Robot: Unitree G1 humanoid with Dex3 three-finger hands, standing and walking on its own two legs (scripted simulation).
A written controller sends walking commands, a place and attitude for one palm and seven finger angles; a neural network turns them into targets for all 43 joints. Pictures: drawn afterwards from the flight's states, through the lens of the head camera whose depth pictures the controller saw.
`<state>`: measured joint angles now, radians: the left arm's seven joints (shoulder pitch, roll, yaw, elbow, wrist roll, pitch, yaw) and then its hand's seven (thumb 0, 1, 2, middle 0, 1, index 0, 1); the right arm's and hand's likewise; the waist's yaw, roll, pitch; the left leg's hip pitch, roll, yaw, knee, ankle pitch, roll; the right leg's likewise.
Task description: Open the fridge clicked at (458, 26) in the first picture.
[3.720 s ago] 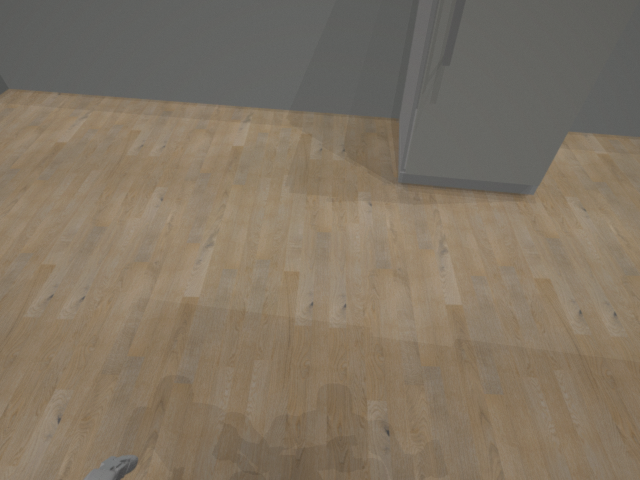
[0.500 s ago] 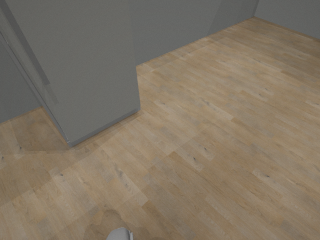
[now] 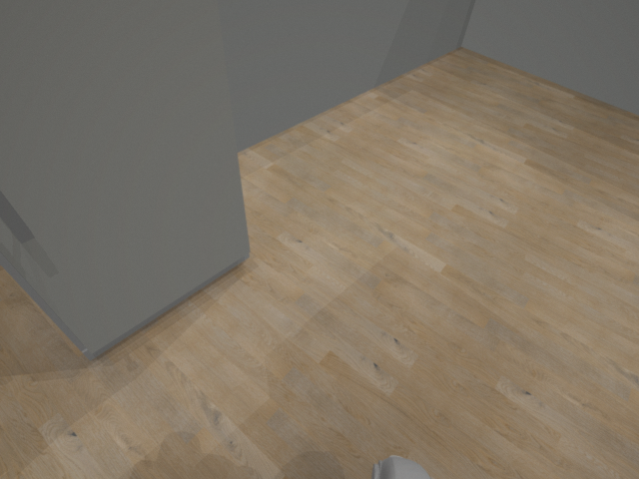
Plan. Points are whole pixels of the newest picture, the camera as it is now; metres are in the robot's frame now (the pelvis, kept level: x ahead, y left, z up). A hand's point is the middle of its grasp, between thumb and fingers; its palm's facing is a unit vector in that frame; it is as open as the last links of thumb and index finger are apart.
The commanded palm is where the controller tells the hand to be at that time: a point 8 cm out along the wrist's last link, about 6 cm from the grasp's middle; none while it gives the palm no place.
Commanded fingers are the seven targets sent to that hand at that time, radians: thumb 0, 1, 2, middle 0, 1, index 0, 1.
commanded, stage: walk to a spot facing it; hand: left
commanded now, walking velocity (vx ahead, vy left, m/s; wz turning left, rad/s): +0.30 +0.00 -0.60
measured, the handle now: out of the picture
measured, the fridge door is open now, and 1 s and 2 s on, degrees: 0 0 0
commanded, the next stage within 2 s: turn to face it in 0.16 s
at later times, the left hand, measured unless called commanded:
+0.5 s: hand (291, 367) +0.32 +0.07 -0.15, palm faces -0.12 -0.96 -0.24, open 7.2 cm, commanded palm none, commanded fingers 0.00 0.90 0.90 -0.20 -0.30 -0.20 -0.30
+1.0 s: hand (231, 413) +0.25 +0.15 -0.18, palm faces +0.21 -0.94 -0.25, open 7.3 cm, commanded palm none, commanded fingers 0.00 0.90 0.90 -0.20 -0.30 -0.20 -0.30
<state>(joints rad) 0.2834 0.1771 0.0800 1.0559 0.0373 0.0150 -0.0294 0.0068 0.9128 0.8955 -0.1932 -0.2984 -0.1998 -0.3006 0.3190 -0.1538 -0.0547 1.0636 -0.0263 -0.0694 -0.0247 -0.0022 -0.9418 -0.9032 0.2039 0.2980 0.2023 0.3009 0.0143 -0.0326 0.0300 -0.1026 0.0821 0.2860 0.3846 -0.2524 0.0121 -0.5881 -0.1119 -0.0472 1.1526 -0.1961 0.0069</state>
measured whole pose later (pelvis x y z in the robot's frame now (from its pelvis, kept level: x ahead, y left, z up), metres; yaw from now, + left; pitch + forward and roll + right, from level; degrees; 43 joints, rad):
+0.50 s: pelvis +0.18 -0.09 -0.01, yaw -6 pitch -1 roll +1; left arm 0.12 0.14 0.04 1.00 0.01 -0.05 0.02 -0.01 0.94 0.89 -0.20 -0.30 -0.21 -0.30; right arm 0.25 -0.18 -0.05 1.03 -0.02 0.01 -0.02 0.01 -0.91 -0.90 0.20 0.30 0.20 0.30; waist -0.06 0.05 0.05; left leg -0.53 0.13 0.05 1.12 -0.31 -0.06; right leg -0.25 -0.01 -0.21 0.48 -0.22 -0.10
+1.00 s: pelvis +0.23 -0.07 -0.01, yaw +11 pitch +1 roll -1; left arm 0.19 0.24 0.08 0.96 0.02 0.06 0.01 0.01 0.91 0.90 -0.19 -0.30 -0.20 -0.30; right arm 0.18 -0.21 -0.05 0.94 -0.03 0.03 0.00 0.00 -0.90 -0.90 0.20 0.30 0.20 0.30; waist 0.00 0.00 0.10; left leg -0.32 0.02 0.06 0.55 -0.24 0.04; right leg -0.48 -0.09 -0.06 1.09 -0.45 0.08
